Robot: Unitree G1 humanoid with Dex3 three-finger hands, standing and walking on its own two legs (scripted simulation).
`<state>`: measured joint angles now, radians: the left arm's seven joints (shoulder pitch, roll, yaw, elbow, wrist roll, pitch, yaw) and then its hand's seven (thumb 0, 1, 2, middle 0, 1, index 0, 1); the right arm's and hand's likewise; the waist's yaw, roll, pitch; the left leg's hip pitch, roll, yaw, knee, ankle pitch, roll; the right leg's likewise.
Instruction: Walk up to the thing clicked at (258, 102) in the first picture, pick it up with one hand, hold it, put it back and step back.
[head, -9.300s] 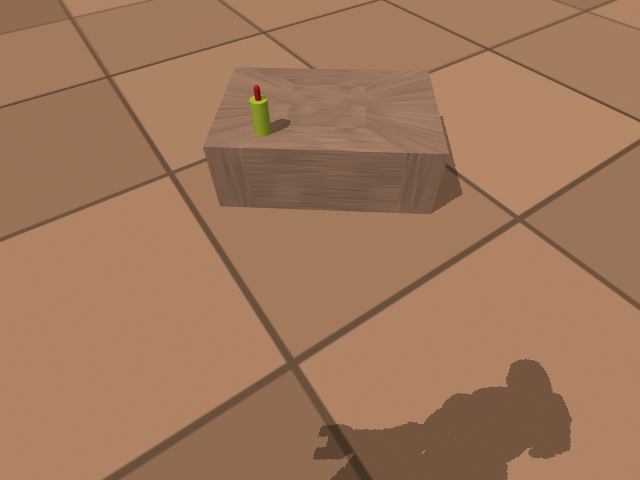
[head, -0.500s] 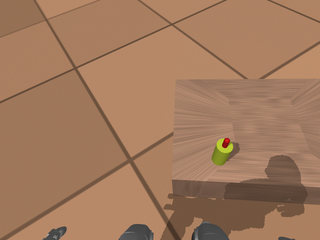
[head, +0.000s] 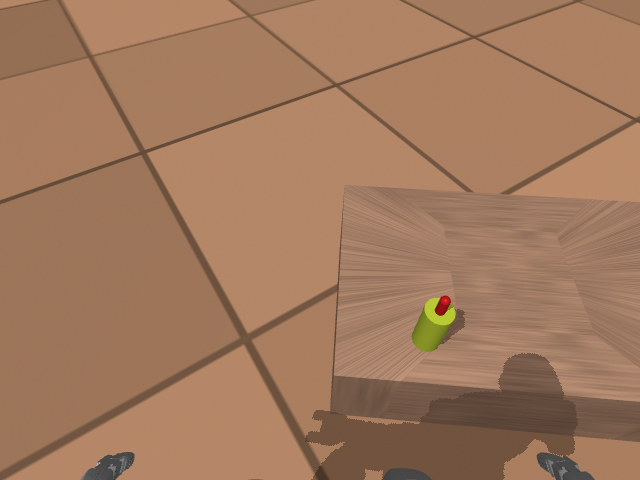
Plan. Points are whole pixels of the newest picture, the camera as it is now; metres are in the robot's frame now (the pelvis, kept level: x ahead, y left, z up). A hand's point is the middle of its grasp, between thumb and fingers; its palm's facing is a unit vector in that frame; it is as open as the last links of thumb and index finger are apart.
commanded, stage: walk up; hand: right
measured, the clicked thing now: (435, 320) +0.47 -0.24 -0.33
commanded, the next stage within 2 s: stand in 1.16 s
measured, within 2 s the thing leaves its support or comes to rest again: neither
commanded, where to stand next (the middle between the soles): +0.06 -0.02 m, yaw -2 degrees
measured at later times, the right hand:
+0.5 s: hand out of the picture +0.05 -0.26 -0.13, palm faces -0.05 +0.93 -0.35, open 7.4 cm
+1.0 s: hand out of the picture +0.09 -0.25 -0.13, palm faces -0.03 +0.94 -0.33, open 7.4 cm
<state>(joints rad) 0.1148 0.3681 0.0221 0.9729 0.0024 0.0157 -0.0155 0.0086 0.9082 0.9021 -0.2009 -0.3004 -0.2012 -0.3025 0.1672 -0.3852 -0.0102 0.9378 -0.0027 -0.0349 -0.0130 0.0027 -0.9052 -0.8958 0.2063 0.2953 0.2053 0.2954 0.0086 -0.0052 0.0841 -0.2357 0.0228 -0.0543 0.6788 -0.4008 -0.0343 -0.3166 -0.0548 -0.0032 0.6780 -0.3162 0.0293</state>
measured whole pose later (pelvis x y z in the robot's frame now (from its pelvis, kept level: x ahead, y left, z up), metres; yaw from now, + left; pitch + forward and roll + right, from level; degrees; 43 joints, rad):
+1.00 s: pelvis +0.00 +0.00 +0.02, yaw +0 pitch -2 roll +0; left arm 0.08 0.34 0.02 1.15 0.00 0.00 -0.02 0.01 0.91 0.90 -0.20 -0.30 -0.20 -0.30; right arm 0.10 -0.35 0.00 1.11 -0.01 -0.02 0.01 0.00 -0.91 -0.90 0.21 0.30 0.21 0.30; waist 0.01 0.00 0.05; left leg -0.10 0.03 -0.05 0.37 -0.23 -0.04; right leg -0.18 -0.05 -0.01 0.38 -0.16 0.04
